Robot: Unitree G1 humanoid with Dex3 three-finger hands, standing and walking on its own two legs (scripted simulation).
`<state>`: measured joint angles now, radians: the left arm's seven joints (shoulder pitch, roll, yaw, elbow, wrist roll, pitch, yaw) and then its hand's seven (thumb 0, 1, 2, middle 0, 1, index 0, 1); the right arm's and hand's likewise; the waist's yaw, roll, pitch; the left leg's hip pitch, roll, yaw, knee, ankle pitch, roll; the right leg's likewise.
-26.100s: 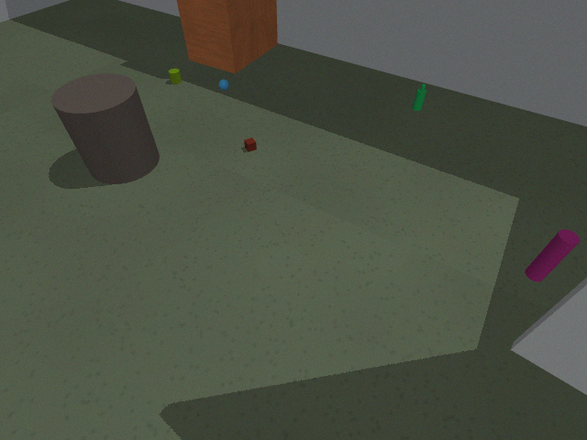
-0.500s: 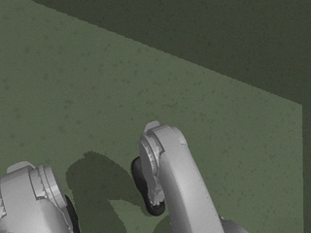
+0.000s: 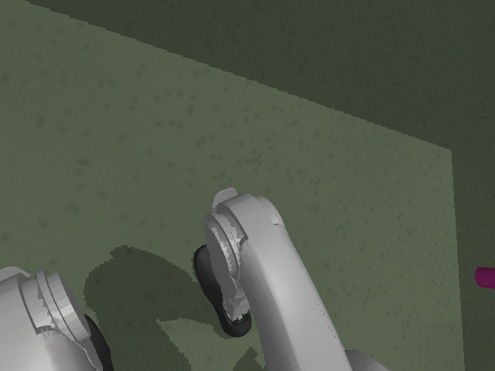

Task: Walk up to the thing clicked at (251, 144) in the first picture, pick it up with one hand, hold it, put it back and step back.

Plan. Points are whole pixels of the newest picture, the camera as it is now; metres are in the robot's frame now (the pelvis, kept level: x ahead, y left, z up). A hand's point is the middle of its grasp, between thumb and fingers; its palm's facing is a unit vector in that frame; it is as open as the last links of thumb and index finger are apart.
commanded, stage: open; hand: left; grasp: from above
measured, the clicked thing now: out of the picture +0.43 +0.33 -0.28
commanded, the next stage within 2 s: withdraw in 1.04 s
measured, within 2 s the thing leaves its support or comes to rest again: neither
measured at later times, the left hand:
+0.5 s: hand out of the picture +0.43 +0.32 -0.24, palm faces -0.30 -0.32 -0.90, open 10.0 cm
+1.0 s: hand out of the picture +0.43 +0.32 -0.24, palm faces -0.31 -0.31 -0.90, open 12.8 cm
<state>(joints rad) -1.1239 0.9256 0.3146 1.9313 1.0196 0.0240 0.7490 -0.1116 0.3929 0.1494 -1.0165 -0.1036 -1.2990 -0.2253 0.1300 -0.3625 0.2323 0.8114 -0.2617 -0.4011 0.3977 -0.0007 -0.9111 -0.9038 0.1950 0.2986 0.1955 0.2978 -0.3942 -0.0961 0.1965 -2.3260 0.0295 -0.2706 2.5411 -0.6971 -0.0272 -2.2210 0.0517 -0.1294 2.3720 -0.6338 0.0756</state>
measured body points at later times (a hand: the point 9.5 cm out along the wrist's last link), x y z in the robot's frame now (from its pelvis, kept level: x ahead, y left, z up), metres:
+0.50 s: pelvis +0.00 +0.00 +0.01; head +0.28 +0.11 +0.34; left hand +0.44 +0.33 -0.19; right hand +0.01 -0.24 -0.04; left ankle +0.07 +0.13 -0.27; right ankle +0.12 -0.13 -0.27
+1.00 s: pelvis +0.00 +0.00 +0.01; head +0.28 +0.11 +0.34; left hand +0.44 +0.33 -0.19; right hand +0.01 -0.24 -0.04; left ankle +0.07 +0.13 -0.27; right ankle +0.12 -0.13 -0.27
